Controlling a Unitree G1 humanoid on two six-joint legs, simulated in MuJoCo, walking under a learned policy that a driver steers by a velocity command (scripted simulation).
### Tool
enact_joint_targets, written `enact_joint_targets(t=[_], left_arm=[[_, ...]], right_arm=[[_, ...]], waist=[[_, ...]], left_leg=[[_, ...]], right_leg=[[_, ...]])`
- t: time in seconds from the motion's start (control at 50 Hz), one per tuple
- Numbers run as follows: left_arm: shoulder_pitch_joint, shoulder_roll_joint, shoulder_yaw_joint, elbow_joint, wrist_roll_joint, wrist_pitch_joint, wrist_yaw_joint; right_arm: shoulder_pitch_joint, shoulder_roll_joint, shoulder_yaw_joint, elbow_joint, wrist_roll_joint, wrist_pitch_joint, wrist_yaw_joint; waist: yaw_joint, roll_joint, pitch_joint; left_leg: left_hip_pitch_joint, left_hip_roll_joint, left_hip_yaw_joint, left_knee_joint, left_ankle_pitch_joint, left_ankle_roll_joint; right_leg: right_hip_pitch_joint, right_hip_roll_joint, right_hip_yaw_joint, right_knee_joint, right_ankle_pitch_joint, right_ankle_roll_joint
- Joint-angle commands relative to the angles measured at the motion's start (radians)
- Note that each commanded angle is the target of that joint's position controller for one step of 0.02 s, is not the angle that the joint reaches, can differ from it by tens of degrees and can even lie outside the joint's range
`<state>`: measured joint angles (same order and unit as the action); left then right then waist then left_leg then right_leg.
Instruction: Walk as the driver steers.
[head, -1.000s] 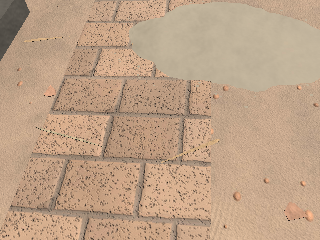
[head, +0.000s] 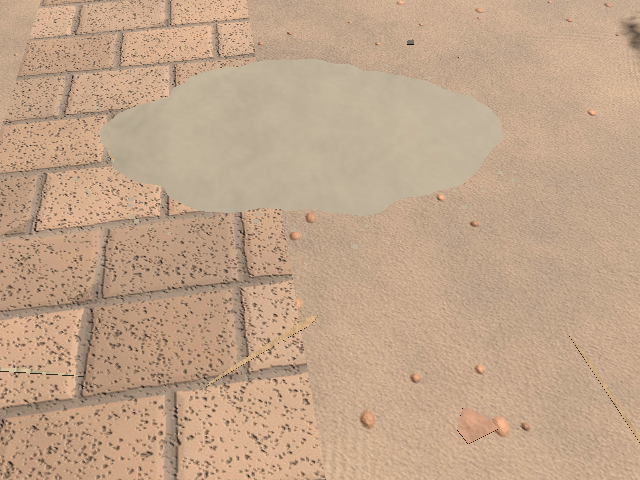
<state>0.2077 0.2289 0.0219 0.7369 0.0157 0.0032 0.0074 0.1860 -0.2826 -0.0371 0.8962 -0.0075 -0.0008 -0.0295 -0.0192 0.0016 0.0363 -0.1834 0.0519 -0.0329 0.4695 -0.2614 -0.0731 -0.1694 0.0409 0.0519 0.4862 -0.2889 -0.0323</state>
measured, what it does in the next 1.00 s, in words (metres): walks ahead: right foot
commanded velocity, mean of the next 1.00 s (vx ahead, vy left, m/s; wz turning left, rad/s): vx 0.23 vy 0.00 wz -0.01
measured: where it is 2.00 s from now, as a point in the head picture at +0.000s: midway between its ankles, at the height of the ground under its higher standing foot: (303, 452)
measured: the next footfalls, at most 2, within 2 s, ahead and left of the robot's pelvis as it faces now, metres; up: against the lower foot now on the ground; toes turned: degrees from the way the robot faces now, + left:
right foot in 0.86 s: +0.43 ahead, -0.05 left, +0.00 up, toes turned +0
left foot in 1.18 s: +0.40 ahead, +0.19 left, +0.00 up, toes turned +1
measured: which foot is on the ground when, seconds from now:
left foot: down 0.00-0.86, up 0.88-1.00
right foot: down 0.00-0.40, up 0.42-0.84, down 0.86-1.00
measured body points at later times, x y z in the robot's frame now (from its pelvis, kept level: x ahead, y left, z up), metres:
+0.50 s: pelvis +0.07 +0.05 +0.00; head +0.07 +0.08 +0.45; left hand +0.14 +0.33 -0.14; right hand +0.11 -0.23 -0.12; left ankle +0.04 +0.14 -0.74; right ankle +0.00 -0.09 -0.68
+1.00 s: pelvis +0.29 +0.03 -0.01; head +0.32 +0.03 +0.44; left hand +0.46 +0.28 -0.12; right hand +0.30 -0.24 -0.15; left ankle +0.16 +0.16 -0.66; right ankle +0.39 -0.05 -0.74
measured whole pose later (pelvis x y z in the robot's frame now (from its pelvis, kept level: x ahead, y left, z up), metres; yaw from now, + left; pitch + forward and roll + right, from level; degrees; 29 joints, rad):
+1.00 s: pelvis +0.29 +0.03 -0.01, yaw +1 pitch +0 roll -1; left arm 0.07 0.24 0.03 0.81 0.01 -0.07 -0.03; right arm 0.31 -0.27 -0.02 0.98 0.01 -0.03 -0.02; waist -0.03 0.02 0.07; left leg -0.32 0.00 -0.06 1.12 -0.54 -0.03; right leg -0.39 0.05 -0.05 0.46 -0.08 -0.06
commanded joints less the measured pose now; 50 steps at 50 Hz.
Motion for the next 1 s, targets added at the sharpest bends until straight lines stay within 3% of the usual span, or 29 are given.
enact_joint_targets(t=[0.02,0.14,0.18,0.22,0.26,0.28,0.32,0.34,0.38,0.4,0.42,0.44,0.46,0.48,0.52,0.56,0.6,0.7,0.76,0.8,0.84,0.86,0.88,0.9,0.92,0.94,0.96,0.98,1.0], left_arm=[[-0.005,0.127,0.035,-0.043,-0.002,-0.014,0.003],[0.012,0.126,0.036,0.006,-0.004,-0.014,0.005],[0.037,0.141,0.042,0.028,-0.010,-0.008,0.012],[0.077,0.199,0.059,0.038,-0.019,-0.003,0.016],[0.114,0.220,0.067,0.050,-0.023,-0.020,0.020],[0.115,0.212,0.066,0.052,-0.022,-0.032,0.021],[0.086,0.200,0.065,0.043,-0.036,-0.042,0.020],[0.054,0.205,0.067,0.034,-0.043,-0.041,0.019],[-0.003,0.203,0.065,0.022,-0.047,-0.033,0.016],[-0.005,0.161,0.053,0.019,-0.036,-0.036,0.013],[-0.024,0.081,0.027,0.001,-0.018,-0.042,0.008],[-0.027,0.085,0.033,-0.051,-0.037,-0.061,0.016],[-0.002,0.148,0.047,-0.034,-0.063,-0.076,0.016],[0.008,0.168,0.052,-0.022,-0.069,-0.087,0.007],[-0.007,0.168,0.060,-0.005,-0.044,-0.096,0.001],[-0.025,0.142,0.059,-0.003,-0.032,-0.093,-0.013],[-0.058,0.114,0.054,-0.015,-0.029,-0.087,-0.019],[-0.244,0.061,0.028,-0.078,-0.032,-0.094,-0.033],[-0.292,0.067,0.026,-0.096,-0.035,-0.102,-0.051],[-0.252,0.104,0.037,-0.088,-0.032,-0.104,-0.055],[-0.068,0.164,0.063,-0.022,-0.020,-0.109,-0.049],[0.039,0.195,0.074,0.013,-0.012,-0.110,-0.039],[0.141,0.262,0.081,0.037,0.020,-0.104,-0.029],[0.141,0.238,0.063,0.048,0.023,-0.093,-0.035],[0.120,0.169,0.051,0.042,-0.001,-0.081,-0.039],[-0.002,0.151,0.043,0.030,-0.021,-0.075,-0.036],[-0.082,0.115,0.030,0.027,-0.022,-0.074,-0.033],[-0.130,0.098,0.022,0.027,-0.015,-0.076,-0.032],[-0.155,0.107,0.025,0.039,0.001,-0.076,-0.034]], right_arm=[[-0.005,-0.108,-0.022,-0.022,0.002,-0.010,-0.007],[0.006,-0.111,-0.022,0.030,0.004,-0.007,-0.014],[0.017,-0.096,-0.020,0.050,0.010,-0.004,-0.017],[-0.034,-0.086,-0.018,0.027,0.018,-0.016,-0.015],[-0.088,-0.089,-0.017,-0.008,0.033,-0.047,-0.002],[-0.090,-0.096,-0.021,-0.014,0.042,-0.063,0.008],[-0.073,-0.095,-0.020,-0.009,0.047,-0.090,0.031],[-0.046,-0.089,-0.019,0.007,0.045,-0.099,0.040],[0.117,-0.082,-0.028,0.092,0.032,-0.103,0.048],[0.209,-0.097,-0.039,0.129,0.027,-0.098,0.047],[0.321,-0.158,-0.052,0.142,0.024,-0.097,0.038],[0.370,-0.262,-0.068,0.142,0.015,-0.105,0.051],[0.268,-0.198,-0.047,0.114,0.011,-0.116,0.053],[0.193,-0.145,-0.034,0.086,0.017,-0.121,0.050],[0.136,-0.119,-0.021,0.062,0.016,-0.119,0.051],[0.173,-0.086,-0.007,0.070,0.008,-0.110,0.049],[0.212,-0.100,-0.007,0.081,0.008,-0.103,0.040],[0.235,-0.124,-0.002,0.081,0.004,-0.082,0.012],[0.283,-0.132,-0.004,0.102,0.010,-0.068,0.006],[0.254,-0.139,-0.010,0.096,0.012,-0.062,0.003],[0.200,-0.150,-0.018,0.077,0.010,-0.052,0.002],[0.202,-0.143,-0.016,0.070,0.007,-0.049,0.005],[0.261,-0.089,0.002,0.046,-0.022,-0.055,0.010],[0.449,0.019,0.034,0.092,-0.008,-0.059,0.024],[0.415,-0.096,0.004,0.119,0.020,-0.060,0.031],[0.291,-0.119,-0.007,0.074,0.039,-0.056,0.028],[0.221,-0.102,-0.007,0.059,0.031,-0.047,0.017],[0.200,-0.089,-0.012,0.054,0.021,-0.031,0.004],[0.220,-0.067,-0.009,0.054,0.015,-0.014,-0.003]], waist=[[0.004,-0.023,-0.041],[0.003,-0.021,-0.037],[0.012,-0.050,-0.042],[0.050,-0.141,0.038],[0.070,-0.203,0.115],[0.065,-0.206,0.125],[0.045,-0.157,0.102],[0.023,-0.132,0.078],[-0.058,-0.098,0.004],[-0.091,-0.056,-0.022],[-0.129,0.138,-0.054],[-0.121,0.329,-0.056],[-0.074,0.186,0.023],[-0.046,0.140,0.086],[-0.025,0.093,0.091],[-0.028,0.104,0.057],[-0.034,0.088,0.043],[-0.068,0.074,0.092],[-0.067,0.091,0.081],[-0.018,0.113,0.040],[0.083,0.119,-0.074],[0.137,0.082,-0.146],[0.123,-0.079,-0.301],[0.044,-0.279,-0.491],[0.079,-0.131,-0.479],[0.057,-0.102,-0.284],[0.031,-0.024,-0.180],[0.003,-0.011,-0.119],[-0.027,-0.054,-0.099]], left_leg=[[0.020,0.011,-0.008,-0.034,0.166,0.008],[0.025,0.010,-0.005,-0.038,0.171,0.010],[-0.004,-0.035,0.049,0.013,-0.009,0.016],[-0.171,-0.072,0.094,0.157,-0.164,0.034],[-0.297,-0.025,0.032,0.295,-0.219,0.080],[-0.360,0.004,0.004,0.343,-0.259,0.105],[-0.368,0.032,-0.003,0.275,-0.274,0.145],[-0.277,0.021,0.023,0.185,-0.203,0.152],[0.078,-0.061,0.109,0.015,0.062,0.130],[0.220,-0.058,0.076,0.003,0.065,0.121],[0.331,0.135,-0.207,-0.137,-0.089,0.176],[0.361,0.338,-0.654,-0.309,-0.285,0.335],[0.290,0.360,-0.669,-0.330,-0.403,0.361],[0.256,0.313,-0.552,-0.329,-0.388,0.323],[0.240,0.238,-0.369,-0.337,-0.161,0.262],[0.229,0.174,-0.222,-0.338,0.086,0.234],[0.238,0.153,-0.145,-0.334,0.286,0.243],[0.120,0.097,-0.013,-0.354,0.482,0.218],[0.152,0.118,0.003,-0.295,0.600,0.211],[0.206,0.144,-0.009,-0.225,0.702,0.195],[0.254,0.129,-0.009,-0.032,0.876,0.168],[0.199,0.082,0.013,0.141,0.834,0.133],[-0.057,0.012,0.020,0.432,0.421,0.101],[-0.274,-0.138,-0.037,0.769,-0.439,0.052],[-0.272,-0.103,-0.150,0.846,-0.437,0.050],[-0.341,-0.054,-0.091,0.835,-0.381,0.047],[-0.333,-0.012,-0.059,0.773,-0.312,0.036],[-0.282,0.017,-0.054,0.702,-0.258,0.026],[-0.189,0.032,-0.048,0.627,-0.218,0.020]], right_leg=[[-0.010,-0.098,0.102,-0.108,0.247,-0.021],[-0.009,-0.086,0.085,-0.110,0.258,-0.017],[-0.008,-0.080,0.100,-0.149,-0.048,-0.039],[-0.026,-0.175,0.263,-0.259,-0.447,-0.117],[-0.044,-0.299,0.449,-0.350,-0.512,-0.198],[-0.005,-0.331,0.477,-0.356,-0.456,-0.217],[0.056,-0.331,0.422,-0.337,-0.329,-0.203],[0.031,-0.295,0.350,-0.318,-0.254,-0.179],[-0.138,-0.193,0.189,-0.221,-0.143,-0.126],[-0.230,-0.141,0.126,-0.111,-0.101,-0.094],[-0.360,-0.037,-0.002,0.211,-0.108,-0.018],[-0.547,0.053,-0.008,0.471,-0.304,0.013],[-0.616,-0.027,0.079,0.613,-0.275,-0.004],[-0.658,-0.076,0.077,0.637,-0.156,-0.023],[-0.647,-0.134,0.038,0.587,0.008,-0.023],[-0.584,-0.146,-0.003,0.536,0.111,-0.004],[-0.588,-0.141,-0.036,0.478,0.168,0.024],[-0.444,-0.086,-0.108,0.133,0.354,0.050],[-0.359,-0.051,-0.104,0.039,0.411,0.030],[-0.300,-0.038,-0.074,0.009,0.392,-0.006],[-0.121,0.000,-0.082,-0.011,0.377,-0.052],[0.053,-0.031,-0.071,-0.061,0.543,-0.080],[0.404,-0.232,0.119,0.079,0.963,-0.158],[0.619,-0.486,0.454,0.053,1.121,-0.363],[0.489,-0.433,0.448,-0.018,0.913,-0.347],[0.321,-0.385,0.324,-0.078,0.750,-0.301],[0.162,-0.333,0.251,-0.136,0.639,-0.258],[0.023,-0.300,0.194,-0.182,0.568,-0.233],[-0.091,-0.269,0.147,-0.218,0.502,-0.214]])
